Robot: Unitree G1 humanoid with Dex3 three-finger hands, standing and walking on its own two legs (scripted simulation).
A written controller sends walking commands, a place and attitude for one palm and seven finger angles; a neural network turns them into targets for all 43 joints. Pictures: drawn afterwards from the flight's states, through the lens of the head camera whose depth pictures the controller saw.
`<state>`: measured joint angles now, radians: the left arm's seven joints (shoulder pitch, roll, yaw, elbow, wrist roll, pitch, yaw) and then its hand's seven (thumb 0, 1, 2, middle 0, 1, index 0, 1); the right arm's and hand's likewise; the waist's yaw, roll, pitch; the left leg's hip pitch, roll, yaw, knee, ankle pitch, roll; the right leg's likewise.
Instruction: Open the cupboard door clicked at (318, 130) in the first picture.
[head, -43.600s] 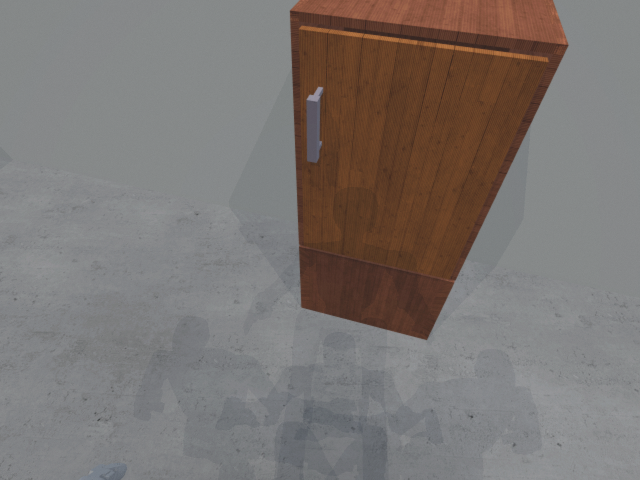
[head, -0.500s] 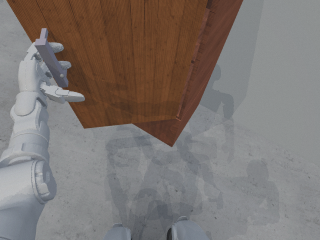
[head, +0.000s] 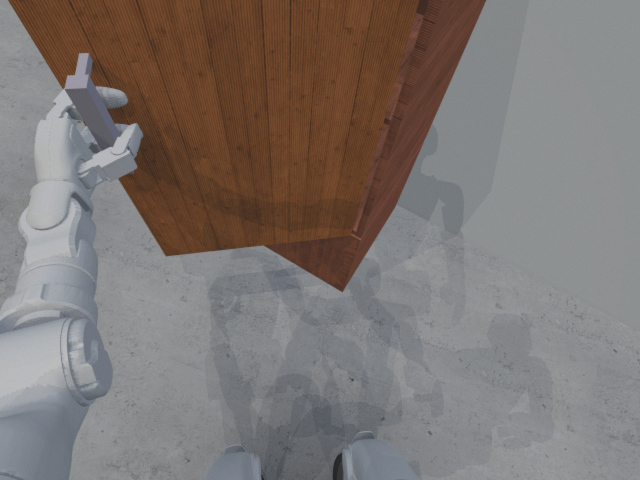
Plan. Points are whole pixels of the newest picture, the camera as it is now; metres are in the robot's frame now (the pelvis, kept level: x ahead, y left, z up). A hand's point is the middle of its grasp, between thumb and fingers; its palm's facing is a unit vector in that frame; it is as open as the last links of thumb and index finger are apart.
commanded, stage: close the thumb around the handle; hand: left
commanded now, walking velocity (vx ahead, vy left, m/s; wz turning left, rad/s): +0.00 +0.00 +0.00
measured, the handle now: (106, 118) +0.54 +0.23 +0.09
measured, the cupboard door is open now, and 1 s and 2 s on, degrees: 41 74 79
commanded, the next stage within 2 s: pull the door open along its arc in 0.14 s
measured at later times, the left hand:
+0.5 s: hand (128, 160) +0.48 +0.20 +0.08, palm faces +0.08 -1.00 -0.01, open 5.5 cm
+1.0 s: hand (210, 295) +0.31 +0.09 +0.09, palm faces +0.36 -0.93 +0.04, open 6.1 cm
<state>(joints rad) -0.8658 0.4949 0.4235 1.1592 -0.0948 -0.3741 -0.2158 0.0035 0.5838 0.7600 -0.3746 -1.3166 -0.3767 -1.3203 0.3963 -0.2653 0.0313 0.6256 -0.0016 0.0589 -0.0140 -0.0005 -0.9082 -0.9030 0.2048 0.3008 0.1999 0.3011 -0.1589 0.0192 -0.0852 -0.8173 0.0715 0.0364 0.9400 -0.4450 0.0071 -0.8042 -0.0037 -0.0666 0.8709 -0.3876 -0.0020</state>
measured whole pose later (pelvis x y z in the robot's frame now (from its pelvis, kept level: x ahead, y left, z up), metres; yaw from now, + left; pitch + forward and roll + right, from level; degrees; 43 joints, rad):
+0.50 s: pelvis +0.01 +0.00 +0.00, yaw -1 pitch +18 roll -2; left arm -0.73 0.44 0.40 1.01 -0.14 -0.36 -0.20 0.01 0.76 0.81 -0.36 -1.35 -0.36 -1.35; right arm 0.41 -0.26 0.02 0.61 0.01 0.07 0.00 0.00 -0.91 -0.90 0.20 0.30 0.20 0.30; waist -0.14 0.03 -0.10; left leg -0.77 0.08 0.05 0.91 -0.44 0.00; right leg -0.77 0.00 -0.05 0.85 -0.39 0.00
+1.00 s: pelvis +0.03 -0.02 +0.02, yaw +1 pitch +8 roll +0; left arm 0.19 -0.06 -0.11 -0.03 -0.01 -0.15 0.41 0.03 0.67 0.71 -0.36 -1.30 -0.38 -1.34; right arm 0.16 -0.17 0.02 0.49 -0.04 0.05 0.03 0.00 -0.91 -0.90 0.20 0.30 0.20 0.30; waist -0.01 0.03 -0.10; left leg -0.47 0.05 0.05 0.78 -0.43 -0.02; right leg -0.49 -0.01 -0.06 0.78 -0.42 -0.02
